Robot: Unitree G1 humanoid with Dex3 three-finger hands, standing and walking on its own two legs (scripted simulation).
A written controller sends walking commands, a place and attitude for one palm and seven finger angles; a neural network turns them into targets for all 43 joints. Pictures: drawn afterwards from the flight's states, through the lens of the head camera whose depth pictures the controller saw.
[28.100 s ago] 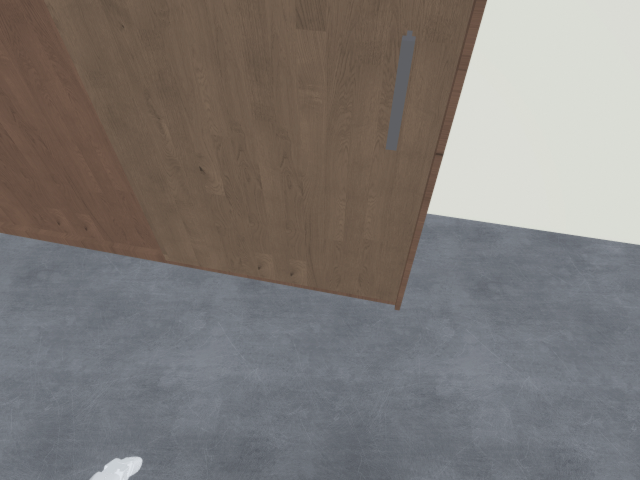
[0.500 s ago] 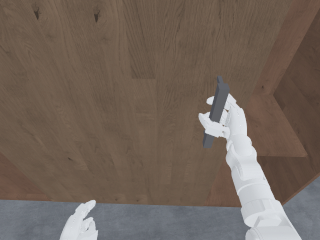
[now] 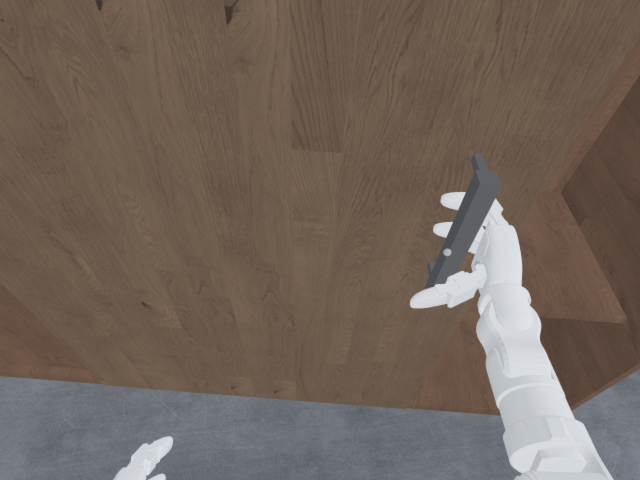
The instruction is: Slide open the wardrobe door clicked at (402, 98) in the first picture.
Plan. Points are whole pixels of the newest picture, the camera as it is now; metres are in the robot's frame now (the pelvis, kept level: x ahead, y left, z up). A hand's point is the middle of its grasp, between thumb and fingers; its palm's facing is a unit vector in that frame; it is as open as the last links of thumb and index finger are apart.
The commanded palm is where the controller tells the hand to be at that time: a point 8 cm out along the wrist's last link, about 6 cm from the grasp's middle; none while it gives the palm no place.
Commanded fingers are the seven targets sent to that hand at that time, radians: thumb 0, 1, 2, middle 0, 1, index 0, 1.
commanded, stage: slip the hand off the handle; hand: right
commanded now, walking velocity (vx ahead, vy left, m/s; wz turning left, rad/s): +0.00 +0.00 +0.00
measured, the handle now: (453, 233) +0.43 -0.15 +0.09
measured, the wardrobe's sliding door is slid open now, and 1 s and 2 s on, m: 0.43 0.43 0.43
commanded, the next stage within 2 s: draw the hand back to the body in 1.28 s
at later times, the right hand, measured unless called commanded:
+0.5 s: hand (506, 273) +0.36 -0.20 +0.10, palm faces +0.06 +0.99 -0.11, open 14.7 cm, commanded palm +0.34 -0.25 +0.10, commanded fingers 0.00 0.55 -0.20 0.25 1.15 0.25 1.15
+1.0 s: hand (538, 333) +0.28 -0.21 +0.10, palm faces +0.10 +0.99 -0.11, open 14.7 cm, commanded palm +0.25 -0.25 +0.10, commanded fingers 0.00 0.55 -0.20 0.25 1.15 0.25 1.15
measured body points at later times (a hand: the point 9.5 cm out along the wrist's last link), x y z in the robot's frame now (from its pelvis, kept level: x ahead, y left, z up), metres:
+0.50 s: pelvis +0.01 -0.02 +0.00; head +0.01 -0.02 +0.45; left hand +0.17 +0.22 -0.09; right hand +0.35 -0.25 +0.10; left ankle +0.00 +0.09 -0.73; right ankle +0.02 -0.13 -0.73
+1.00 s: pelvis +0.00 -0.03 +0.00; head -0.02 -0.02 +0.44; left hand +0.17 +0.20 -0.08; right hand +0.27 -0.26 +0.11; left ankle +0.00 +0.09 -0.73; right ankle +0.02 -0.13 -0.73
